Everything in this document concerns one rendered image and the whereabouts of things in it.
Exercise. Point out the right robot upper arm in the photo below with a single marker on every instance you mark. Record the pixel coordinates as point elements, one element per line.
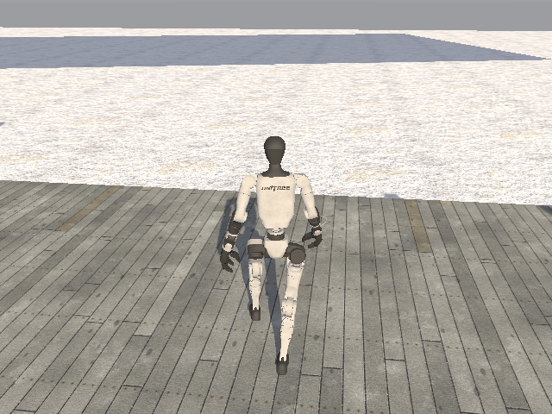
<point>302,181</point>

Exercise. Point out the right robot hand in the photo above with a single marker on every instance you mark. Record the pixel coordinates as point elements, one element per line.
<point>309,236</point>

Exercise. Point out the robot left forearm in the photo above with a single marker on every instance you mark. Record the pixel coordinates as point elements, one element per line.
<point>232,233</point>

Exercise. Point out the left robot hand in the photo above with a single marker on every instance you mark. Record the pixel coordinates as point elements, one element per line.
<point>224,258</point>

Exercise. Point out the left robot shin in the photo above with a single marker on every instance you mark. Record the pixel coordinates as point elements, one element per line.
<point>254,287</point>

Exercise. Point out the robot right forearm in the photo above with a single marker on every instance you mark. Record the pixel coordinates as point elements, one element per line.
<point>315,224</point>

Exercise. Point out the left robot upper arm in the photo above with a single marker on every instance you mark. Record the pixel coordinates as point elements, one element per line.
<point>248,182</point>

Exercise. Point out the robot left foot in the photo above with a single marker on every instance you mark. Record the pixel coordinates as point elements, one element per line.
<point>255,314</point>

